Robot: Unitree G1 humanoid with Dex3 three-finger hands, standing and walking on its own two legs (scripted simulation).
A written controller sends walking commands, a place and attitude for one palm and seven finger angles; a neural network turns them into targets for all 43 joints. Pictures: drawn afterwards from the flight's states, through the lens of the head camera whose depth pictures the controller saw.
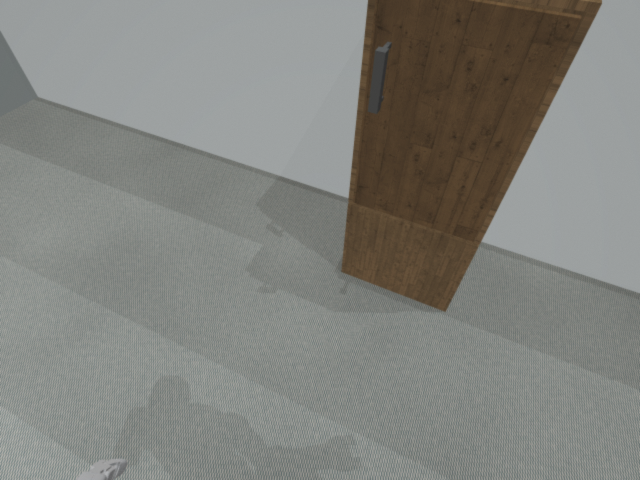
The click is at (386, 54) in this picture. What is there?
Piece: cupboard door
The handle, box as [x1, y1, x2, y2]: [368, 42, 391, 113]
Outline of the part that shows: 391,42 387,42 382,47 378,47 375,50 368,111 376,113 380,107 380,102 383,97 381,95 387,53 391,45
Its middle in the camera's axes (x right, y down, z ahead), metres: +0.13 -0.36 +0.87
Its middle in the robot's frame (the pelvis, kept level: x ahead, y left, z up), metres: +0.91 -0.09 +0.06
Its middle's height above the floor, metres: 0.83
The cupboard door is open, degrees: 0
